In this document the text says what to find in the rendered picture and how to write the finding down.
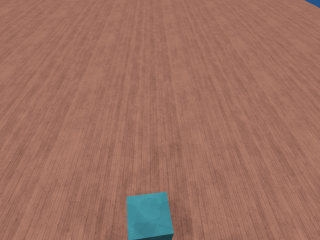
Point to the carton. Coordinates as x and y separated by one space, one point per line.
149 217

